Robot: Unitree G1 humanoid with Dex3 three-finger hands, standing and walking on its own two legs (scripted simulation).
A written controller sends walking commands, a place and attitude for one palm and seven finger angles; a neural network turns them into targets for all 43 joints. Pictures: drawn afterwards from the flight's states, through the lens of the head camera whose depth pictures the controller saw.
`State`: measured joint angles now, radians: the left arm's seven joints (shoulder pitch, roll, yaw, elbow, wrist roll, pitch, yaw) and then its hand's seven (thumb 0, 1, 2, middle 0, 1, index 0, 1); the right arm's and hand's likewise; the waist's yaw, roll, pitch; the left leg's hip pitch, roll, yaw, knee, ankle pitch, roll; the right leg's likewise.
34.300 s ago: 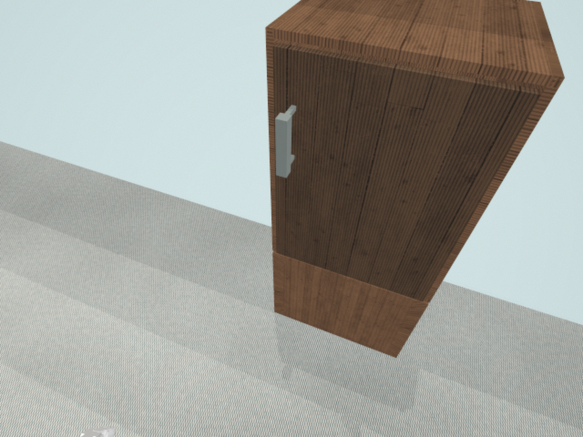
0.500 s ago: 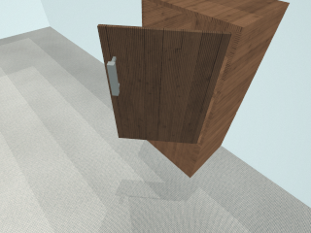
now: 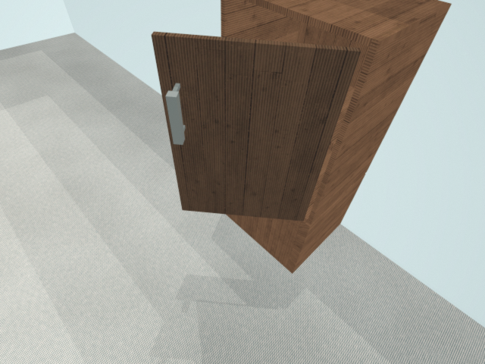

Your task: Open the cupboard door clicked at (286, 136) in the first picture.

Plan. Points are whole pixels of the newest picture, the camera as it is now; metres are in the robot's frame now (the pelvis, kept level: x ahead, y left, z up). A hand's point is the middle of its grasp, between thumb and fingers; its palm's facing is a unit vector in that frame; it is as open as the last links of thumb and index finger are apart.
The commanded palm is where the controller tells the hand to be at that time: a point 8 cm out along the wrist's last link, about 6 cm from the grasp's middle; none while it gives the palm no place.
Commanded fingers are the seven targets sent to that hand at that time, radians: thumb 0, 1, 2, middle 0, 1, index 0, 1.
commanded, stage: look again from close up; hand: left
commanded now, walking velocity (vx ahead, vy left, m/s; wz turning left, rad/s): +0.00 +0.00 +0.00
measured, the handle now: (178, 114) +0.63 +0.20 +0.06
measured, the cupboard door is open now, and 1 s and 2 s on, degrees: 41 41 41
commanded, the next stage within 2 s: shuffle to correct the standing spot in 0.54 s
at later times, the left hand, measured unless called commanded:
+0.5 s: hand out of the picture +0.02 +0.18 -0.18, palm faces +0.00 -0.98 -0.19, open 7.4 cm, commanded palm none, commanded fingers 0.00 0.90 0.90 -0.20 -0.30 -0.20 -0.30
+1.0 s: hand out of the picture +0.01 +0.17 -0.19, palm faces +0.04 -0.99 -0.14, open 7.4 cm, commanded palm none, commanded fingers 0.00 0.90 0.90 -0.20 -0.30 -0.20 -0.30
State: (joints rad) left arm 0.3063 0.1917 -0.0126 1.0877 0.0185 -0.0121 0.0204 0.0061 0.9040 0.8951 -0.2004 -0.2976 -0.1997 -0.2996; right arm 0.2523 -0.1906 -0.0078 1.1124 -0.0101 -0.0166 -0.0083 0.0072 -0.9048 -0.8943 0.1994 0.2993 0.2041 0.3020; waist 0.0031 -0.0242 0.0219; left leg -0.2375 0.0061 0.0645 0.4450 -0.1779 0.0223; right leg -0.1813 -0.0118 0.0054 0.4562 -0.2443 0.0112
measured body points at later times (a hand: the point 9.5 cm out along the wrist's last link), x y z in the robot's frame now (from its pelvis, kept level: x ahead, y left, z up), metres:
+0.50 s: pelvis +0.01 +0.00 +0.00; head +0.01 +0.01 +0.45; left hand +0.02 +0.23 -0.16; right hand +0.03 -0.24 -0.15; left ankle +0.04 +0.10 -0.74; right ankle +0.00 -0.13 -0.74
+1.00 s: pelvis +0.06 +0.01 -0.01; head +0.06 +0.02 +0.44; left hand +0.01 +0.22 -0.17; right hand +0.04 -0.21 -0.16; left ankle +0.04 +0.10 -0.74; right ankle +0.00 -0.13 -0.74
